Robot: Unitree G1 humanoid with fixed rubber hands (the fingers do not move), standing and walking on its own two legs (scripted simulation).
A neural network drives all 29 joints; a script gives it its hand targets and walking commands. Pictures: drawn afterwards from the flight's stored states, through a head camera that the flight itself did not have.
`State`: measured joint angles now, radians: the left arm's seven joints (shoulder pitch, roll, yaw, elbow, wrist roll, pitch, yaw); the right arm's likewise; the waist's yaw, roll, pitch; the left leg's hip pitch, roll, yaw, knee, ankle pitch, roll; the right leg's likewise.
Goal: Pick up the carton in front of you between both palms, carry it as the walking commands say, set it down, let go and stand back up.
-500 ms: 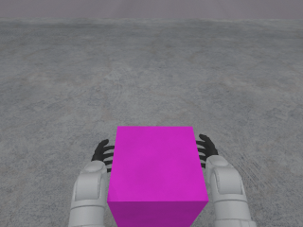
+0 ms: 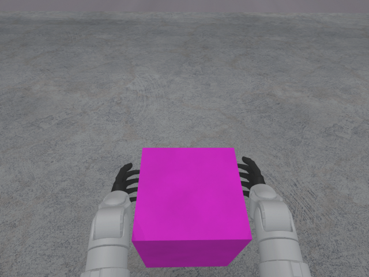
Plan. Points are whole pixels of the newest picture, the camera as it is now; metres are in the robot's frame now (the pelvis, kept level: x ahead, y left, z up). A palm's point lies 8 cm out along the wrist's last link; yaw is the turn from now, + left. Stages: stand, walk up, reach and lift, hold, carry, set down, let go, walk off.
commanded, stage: carry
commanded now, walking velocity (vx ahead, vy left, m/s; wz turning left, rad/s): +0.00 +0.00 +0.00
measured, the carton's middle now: (187, 211) +0.28 +0.00 -0.04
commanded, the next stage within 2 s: hold in 0.10 s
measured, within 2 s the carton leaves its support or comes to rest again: neither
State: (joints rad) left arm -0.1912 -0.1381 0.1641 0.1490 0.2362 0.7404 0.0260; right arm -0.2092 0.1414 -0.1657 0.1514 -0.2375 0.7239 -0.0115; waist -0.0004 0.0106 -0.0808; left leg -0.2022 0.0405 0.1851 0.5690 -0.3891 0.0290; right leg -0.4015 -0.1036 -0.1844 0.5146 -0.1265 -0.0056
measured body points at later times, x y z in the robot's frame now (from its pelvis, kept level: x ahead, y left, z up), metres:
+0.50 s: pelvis -0.01 -0.03 +0.01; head -0.03 -0.05 +0.46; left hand +0.25 +0.19 +0.04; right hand +0.32 -0.11 +0.04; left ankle -0.05 +0.09 -0.73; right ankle +0.09 -0.15 -0.73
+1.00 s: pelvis +0.00 -0.06 +0.02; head -0.03 -0.08 +0.46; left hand +0.26 +0.16 +0.05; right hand +0.34 -0.13 +0.05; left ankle -0.05 +0.08 -0.73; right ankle +0.09 -0.15 -0.73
